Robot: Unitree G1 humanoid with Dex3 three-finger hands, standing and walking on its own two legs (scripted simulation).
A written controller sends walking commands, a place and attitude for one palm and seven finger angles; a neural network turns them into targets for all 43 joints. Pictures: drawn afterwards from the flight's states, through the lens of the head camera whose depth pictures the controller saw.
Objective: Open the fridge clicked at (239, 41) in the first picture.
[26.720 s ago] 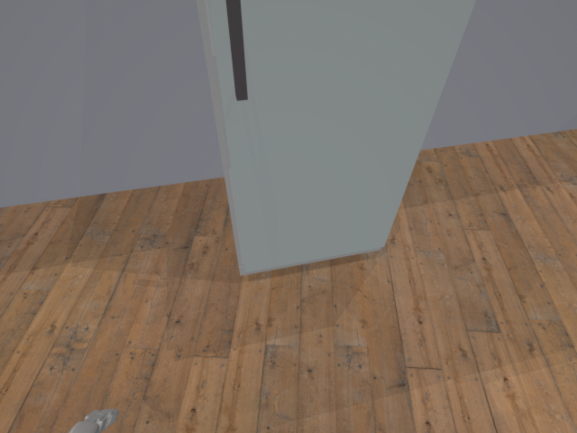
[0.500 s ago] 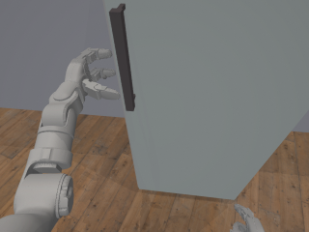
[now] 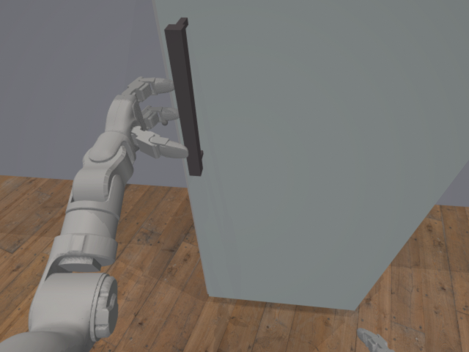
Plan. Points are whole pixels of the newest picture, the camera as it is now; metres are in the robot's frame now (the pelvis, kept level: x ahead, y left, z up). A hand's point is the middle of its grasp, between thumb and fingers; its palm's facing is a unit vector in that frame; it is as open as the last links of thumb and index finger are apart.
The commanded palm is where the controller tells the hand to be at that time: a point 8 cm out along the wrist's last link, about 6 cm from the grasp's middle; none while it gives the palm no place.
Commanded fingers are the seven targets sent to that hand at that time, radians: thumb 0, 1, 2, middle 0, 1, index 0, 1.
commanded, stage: slide the fingers in behind the handle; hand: left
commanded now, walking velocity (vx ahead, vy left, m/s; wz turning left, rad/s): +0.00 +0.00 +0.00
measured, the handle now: (190, 107) +0.47 +0.10 +0.21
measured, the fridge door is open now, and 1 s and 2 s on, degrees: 0 0 0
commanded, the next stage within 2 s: grip the handle and tug to test in 1.54 s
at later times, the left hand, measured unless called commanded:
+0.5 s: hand (175, 120) +0.42 +0.12 +0.22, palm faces -0.04 -1.00 +0.02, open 14.0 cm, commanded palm +0.40 +0.17 +0.22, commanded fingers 0.00 -0.50 0.30 -0.30 -1.20 -0.30 -1.20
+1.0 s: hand (186, 122) +0.41 +0.10 +0.22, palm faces -0.07 -1.00 +0.01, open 14.0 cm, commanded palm +0.39 +0.15 +0.22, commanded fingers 0.00 -0.50 0.30 -0.30 -1.20 -0.30 -1.20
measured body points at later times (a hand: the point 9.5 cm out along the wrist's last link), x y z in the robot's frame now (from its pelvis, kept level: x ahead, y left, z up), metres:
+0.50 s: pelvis +0.00 -0.01 +0.00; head -0.01 -0.02 +0.45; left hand +0.42 +0.17 +0.22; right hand +0.14 -0.25 -0.10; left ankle +0.01 +0.08 -0.74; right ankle -0.04 -0.08 -0.74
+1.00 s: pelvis +0.00 -0.01 +0.00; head -0.01 -0.03 +0.45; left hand +0.41 +0.15 +0.22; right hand +0.17 -0.25 -0.10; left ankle +0.01 +0.08 -0.74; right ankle -0.04 -0.08 -0.74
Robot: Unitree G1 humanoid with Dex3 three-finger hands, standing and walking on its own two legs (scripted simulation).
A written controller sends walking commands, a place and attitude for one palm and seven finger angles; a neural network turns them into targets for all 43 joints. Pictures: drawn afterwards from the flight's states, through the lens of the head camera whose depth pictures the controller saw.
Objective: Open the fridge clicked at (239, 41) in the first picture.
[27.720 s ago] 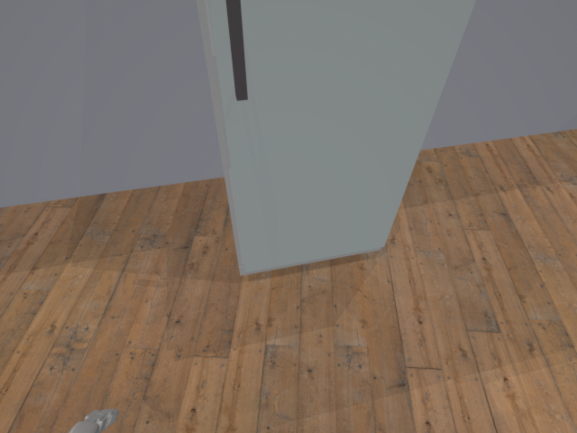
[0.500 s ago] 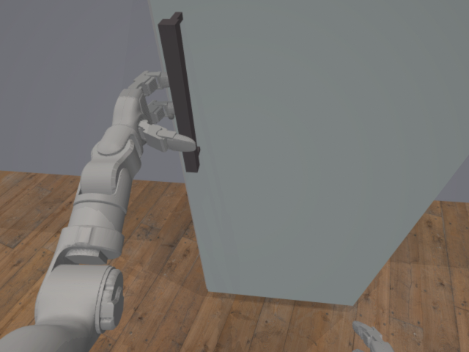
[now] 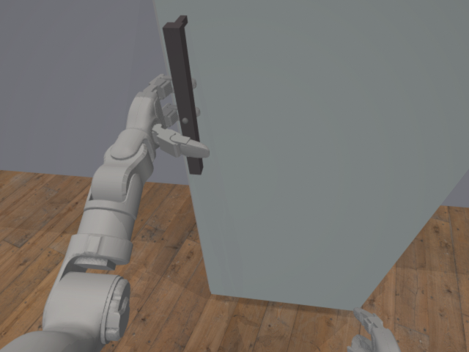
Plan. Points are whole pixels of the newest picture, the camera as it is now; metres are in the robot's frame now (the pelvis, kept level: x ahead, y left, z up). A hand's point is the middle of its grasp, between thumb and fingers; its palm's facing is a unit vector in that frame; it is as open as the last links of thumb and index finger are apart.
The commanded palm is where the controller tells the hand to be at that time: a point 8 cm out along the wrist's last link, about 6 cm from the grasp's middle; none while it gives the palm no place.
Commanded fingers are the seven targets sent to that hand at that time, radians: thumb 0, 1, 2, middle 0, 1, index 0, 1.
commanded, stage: slide the fingers in behind the handle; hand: left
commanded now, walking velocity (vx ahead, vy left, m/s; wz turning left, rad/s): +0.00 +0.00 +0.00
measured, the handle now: (190, 105) +0.47 +0.10 +0.21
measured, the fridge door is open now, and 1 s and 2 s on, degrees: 0 0 0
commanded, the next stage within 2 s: grip the handle and tug to test in 0.54 s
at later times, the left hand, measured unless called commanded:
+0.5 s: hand (188, 122) +0.41 +0.10 +0.22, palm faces -0.08 -1.00 +0.01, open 14.0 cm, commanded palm +0.39 +0.15 +0.22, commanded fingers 0.00 -0.50 0.30 -0.30 -1.20 -0.30 -1.20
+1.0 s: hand (189, 121) +0.41 +0.09 +0.22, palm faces -0.07 -1.00 +0.01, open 10.9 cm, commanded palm +0.39 +0.15 +0.22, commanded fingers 0.00 0.39 0.68 -0.40 -1.33 -0.40 -1.33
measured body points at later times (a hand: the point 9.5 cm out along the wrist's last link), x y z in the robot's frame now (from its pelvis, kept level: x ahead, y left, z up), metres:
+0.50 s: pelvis +0.00 +0.00 +0.00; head -0.02 -0.02 +0.45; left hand +0.41 +0.15 +0.22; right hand +0.14 -0.25 -0.11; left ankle +0.01 +0.09 -0.74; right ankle -0.04 -0.07 -0.74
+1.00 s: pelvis +0.00 +0.00 +0.00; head -0.03 -0.02 +0.45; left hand +0.40 +0.15 +0.22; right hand +0.14 -0.24 -0.10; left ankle +0.01 +0.09 -0.74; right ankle -0.04 -0.07 -0.74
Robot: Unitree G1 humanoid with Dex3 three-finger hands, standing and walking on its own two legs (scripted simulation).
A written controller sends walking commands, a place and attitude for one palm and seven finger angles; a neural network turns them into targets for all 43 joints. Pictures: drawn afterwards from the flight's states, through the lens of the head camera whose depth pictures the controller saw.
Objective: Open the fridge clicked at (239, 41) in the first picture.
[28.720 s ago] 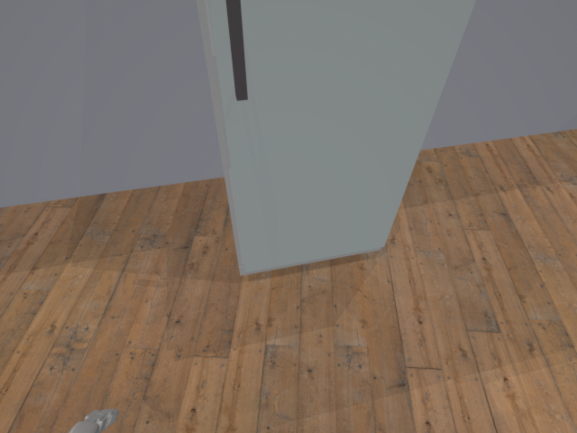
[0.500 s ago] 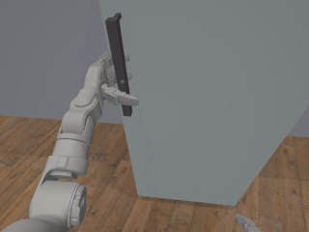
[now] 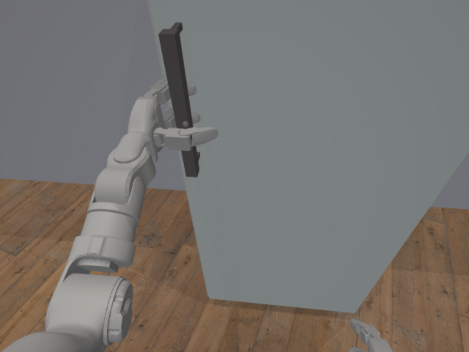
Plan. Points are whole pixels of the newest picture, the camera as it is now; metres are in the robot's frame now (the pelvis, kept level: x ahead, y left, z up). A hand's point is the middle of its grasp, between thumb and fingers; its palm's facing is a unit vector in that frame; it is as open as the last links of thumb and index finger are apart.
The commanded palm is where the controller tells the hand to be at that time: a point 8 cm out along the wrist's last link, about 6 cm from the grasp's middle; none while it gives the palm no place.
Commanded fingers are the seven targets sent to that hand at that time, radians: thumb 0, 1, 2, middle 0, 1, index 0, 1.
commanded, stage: grip the handle and tug to test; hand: left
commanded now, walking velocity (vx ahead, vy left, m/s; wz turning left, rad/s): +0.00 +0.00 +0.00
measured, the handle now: (186, 109) +0.47 +0.11 +0.21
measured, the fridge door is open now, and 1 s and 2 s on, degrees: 0 0 0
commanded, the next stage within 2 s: pull the door a little, standing still in 1.06 s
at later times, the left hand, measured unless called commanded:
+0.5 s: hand (191, 124) +0.42 +0.09 +0.22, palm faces -0.07 -1.00 +0.01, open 5.6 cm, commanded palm +0.40 +0.15 +0.22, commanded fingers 0.00 0.90 0.90 -0.45 -1.40 -0.45 -1.40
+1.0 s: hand (191, 126) +0.41 +0.09 +0.22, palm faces -0.05 -1.00 +0.01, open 5.7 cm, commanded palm +0.37 +0.15 +0.22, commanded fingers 0.00 0.90 0.90 -0.45 -1.40 -0.45 -1.40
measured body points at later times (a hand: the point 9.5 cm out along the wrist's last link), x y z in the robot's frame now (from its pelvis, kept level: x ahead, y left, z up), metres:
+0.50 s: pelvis +0.00 +0.00 +0.00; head -0.02 -0.02 +0.45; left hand +0.41 +0.15 +0.22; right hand +0.15 -0.24 -0.11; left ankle +0.01 +0.09 -0.74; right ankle -0.03 -0.07 -0.74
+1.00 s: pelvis +0.02 -0.01 +0.00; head -0.01 -0.03 +0.45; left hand +0.41 +0.14 +0.22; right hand +0.16 -0.25 -0.10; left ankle +0.01 +0.09 -0.74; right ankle -0.03 -0.07 -0.74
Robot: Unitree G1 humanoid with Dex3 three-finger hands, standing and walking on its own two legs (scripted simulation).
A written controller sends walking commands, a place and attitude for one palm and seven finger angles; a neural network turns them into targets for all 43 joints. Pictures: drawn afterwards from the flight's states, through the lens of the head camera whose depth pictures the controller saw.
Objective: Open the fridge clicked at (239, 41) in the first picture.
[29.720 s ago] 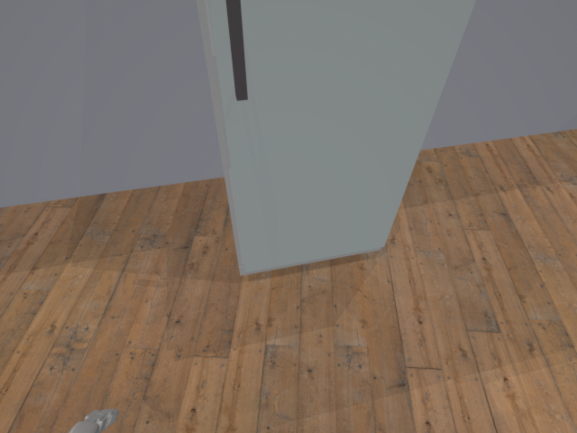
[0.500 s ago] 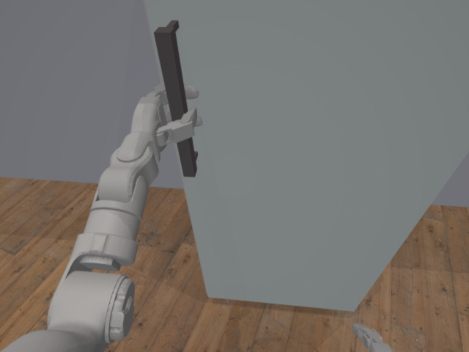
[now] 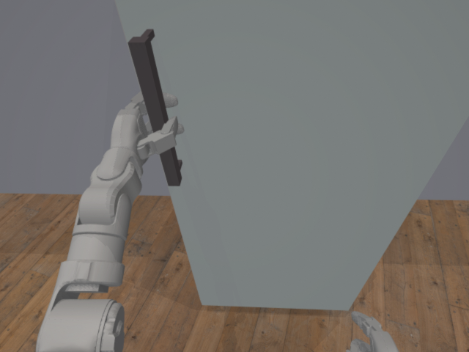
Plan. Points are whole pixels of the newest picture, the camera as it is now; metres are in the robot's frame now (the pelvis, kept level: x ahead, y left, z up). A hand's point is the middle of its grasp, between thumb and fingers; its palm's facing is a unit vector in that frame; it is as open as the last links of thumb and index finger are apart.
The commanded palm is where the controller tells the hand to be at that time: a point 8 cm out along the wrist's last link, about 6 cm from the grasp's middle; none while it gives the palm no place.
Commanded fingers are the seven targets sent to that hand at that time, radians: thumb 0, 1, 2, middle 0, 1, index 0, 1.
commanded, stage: grip the handle and tug to test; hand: left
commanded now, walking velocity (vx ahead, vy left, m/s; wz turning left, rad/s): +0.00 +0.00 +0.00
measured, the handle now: (163, 117) +0.45 +0.13 +0.21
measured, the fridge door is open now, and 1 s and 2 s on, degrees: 0 0 0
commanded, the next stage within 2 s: pull the door a little, standing still in 0.06 s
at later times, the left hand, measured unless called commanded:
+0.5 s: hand (169, 138) +0.39 +0.11 +0.21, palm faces -0.02 -1.00 -0.03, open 6.0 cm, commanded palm +0.33 +0.17 +0.21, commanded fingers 0.00 0.90 0.90 -0.45 -1.40 -0.45 -1.40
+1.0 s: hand (166, 140) +0.40 +0.12 +0.20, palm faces +0.00 -0.97 -0.24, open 6.8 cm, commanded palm +0.37 +0.17 +0.20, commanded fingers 0.00 0.90 0.90 -0.45 -1.40 -0.45 -1.40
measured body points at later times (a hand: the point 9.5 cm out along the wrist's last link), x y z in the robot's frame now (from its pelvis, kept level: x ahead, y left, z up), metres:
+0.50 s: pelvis +0.04 +0.00 +0.00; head +0.02 -0.03 +0.45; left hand +0.38 +0.17 +0.22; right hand +0.24 -0.22 -0.08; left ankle -0.01 +0.10 -0.74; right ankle -0.05 -0.06 -0.74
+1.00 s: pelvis +0.15 -0.01 +0.01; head +0.19 -0.02 +0.46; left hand +0.39 +0.17 +0.21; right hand +0.31 -0.27 -0.07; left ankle +0.12 +0.10 -0.72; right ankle -0.01 -0.05 -0.68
